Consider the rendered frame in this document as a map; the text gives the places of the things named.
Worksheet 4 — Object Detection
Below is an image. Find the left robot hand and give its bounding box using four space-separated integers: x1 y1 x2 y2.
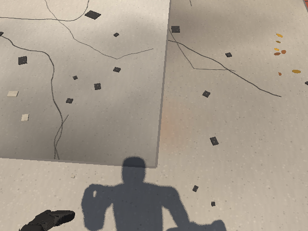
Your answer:
18 210 75 231

